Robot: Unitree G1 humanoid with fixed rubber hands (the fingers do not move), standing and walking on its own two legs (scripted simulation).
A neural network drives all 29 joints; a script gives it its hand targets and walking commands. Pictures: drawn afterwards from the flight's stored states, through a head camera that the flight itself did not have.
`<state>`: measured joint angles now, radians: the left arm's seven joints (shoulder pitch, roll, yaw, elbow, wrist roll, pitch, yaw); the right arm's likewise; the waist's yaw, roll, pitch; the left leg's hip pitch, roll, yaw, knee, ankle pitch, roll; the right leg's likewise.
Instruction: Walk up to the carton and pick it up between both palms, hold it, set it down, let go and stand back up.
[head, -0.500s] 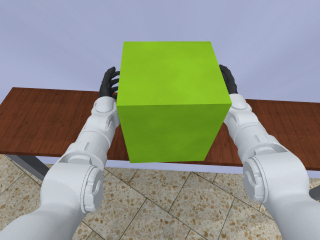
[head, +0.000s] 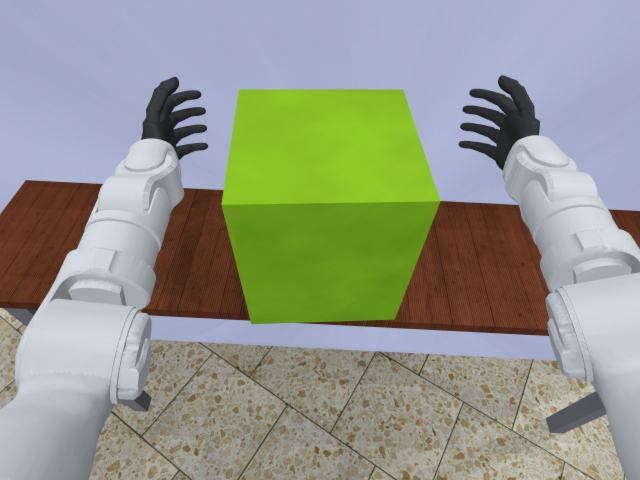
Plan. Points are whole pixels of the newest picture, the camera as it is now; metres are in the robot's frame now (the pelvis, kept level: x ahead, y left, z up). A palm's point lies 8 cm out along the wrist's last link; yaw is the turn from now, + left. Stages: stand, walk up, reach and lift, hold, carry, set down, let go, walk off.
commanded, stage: set down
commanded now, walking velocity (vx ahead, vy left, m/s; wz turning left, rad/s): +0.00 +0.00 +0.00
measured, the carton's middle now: (322, 213) +0.45 +0.05 +0.07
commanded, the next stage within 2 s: none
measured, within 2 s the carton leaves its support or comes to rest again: neither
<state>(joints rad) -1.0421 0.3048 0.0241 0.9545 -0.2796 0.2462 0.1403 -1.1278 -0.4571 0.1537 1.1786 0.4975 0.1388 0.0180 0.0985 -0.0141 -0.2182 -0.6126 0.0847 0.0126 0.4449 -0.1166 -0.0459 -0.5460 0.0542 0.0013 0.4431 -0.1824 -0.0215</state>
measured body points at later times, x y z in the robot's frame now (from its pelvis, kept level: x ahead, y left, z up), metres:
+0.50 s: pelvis +0.01 +0.00 +0.01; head +0.04 +0.02 +0.46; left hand +0.45 +0.25 +0.24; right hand +0.50 -0.16 +0.24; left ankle +0.04 +0.15 -0.73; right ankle +0.00 -0.10 -0.73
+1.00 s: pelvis -0.01 +0.00 +0.01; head +0.03 +0.01 +0.46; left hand +0.39 +0.24 +0.17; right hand +0.44 -0.16 +0.16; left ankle +0.04 +0.15 -0.73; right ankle +0.00 -0.10 -0.73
